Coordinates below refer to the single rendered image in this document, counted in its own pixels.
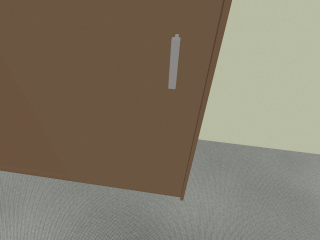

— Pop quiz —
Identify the wardrobe door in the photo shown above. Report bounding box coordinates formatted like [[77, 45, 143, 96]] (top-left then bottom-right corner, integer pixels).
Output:
[[0, 0, 223, 197], [0, 52, 68, 175]]

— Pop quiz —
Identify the handle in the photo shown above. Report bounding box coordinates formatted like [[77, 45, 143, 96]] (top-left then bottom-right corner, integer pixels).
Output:
[[168, 34, 181, 89]]

